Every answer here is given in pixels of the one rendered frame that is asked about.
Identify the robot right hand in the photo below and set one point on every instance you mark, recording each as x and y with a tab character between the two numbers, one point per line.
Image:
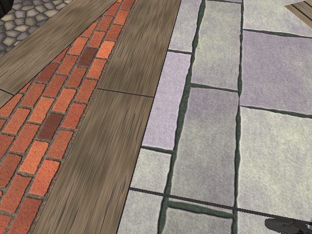
287	226

